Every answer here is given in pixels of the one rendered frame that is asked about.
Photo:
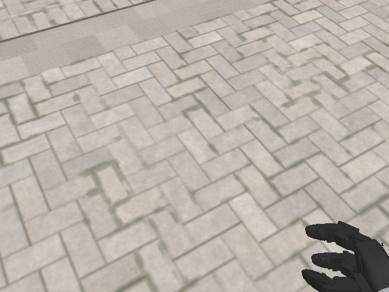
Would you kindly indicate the robot right hand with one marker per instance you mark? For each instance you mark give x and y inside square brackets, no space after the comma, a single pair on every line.
[367,270]

